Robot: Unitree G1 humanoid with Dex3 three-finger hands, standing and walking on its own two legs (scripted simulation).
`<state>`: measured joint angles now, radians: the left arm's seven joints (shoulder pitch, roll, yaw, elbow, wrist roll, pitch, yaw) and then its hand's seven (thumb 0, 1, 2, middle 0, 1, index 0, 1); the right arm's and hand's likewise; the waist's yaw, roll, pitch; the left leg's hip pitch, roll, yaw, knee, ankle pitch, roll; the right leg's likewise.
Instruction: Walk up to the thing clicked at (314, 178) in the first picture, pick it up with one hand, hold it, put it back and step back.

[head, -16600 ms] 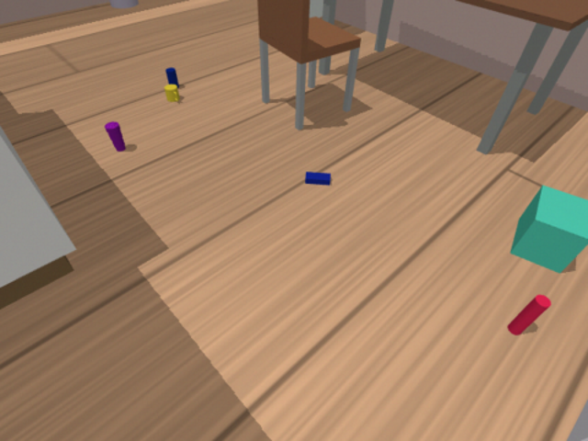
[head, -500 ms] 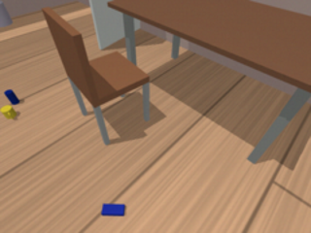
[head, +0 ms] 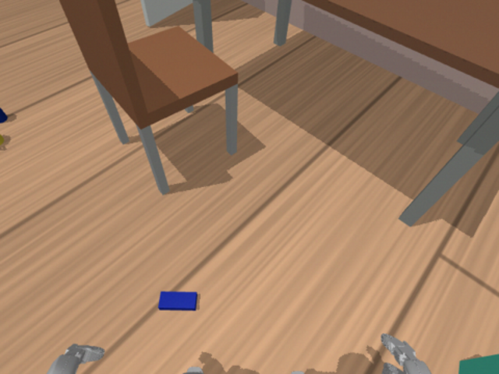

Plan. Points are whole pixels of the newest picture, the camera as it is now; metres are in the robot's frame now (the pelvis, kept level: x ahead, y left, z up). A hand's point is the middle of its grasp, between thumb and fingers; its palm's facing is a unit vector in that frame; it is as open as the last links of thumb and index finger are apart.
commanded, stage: rise first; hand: left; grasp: from above
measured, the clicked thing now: (178, 301) +0.43 +0.23 -0.70
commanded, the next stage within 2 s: none
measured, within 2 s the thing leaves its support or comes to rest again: neither
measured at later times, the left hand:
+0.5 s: hand out of the picture +0.13 +0.26 -0.21, palm faces -0.26 -0.82 -0.51, open 14.0 cm
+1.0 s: hand (127, 341) +0.26 +0.30 -0.42, palm faces -0.50 -0.32 -0.81, open 13.3 cm
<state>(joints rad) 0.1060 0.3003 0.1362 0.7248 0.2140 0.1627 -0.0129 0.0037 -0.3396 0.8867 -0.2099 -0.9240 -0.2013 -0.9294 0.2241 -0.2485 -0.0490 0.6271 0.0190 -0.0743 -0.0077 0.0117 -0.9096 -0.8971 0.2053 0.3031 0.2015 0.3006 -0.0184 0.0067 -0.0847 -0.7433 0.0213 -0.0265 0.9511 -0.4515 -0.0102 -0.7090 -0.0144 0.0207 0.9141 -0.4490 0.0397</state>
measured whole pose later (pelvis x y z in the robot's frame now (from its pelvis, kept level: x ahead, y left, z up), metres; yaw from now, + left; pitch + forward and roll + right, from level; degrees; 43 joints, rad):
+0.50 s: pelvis -0.02 +0.00 -0.07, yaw +0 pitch +23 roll -3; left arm 0.25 0.33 0.11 0.39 0.34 0.21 0.00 0.00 -0.53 0.94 -0.16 -0.98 -0.15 -0.99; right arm 0.17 -0.24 -0.03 0.51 0.00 -0.15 0.00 0.01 -0.94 -0.91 0.21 0.30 0.20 0.30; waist -0.03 0.02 -0.15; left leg -1.14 0.02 -0.06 1.33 -0.59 -0.01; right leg -1.09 -0.01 0.00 1.28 -0.59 0.04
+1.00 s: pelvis -0.09 -0.01 -0.28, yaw -3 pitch +34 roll -4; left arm -0.43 0.57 0.14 0.87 0.86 -0.19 0.09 0.00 -0.43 0.89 -0.26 -0.92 -0.25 -0.92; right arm 0.07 -0.29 -0.06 0.69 -0.02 -0.12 0.05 0.01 -0.96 -0.91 0.20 0.30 0.20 0.30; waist -0.02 0.02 -0.13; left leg -1.98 0.01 -0.10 2.05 -0.67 -0.03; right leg -1.93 0.02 0.00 2.02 -0.68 0.05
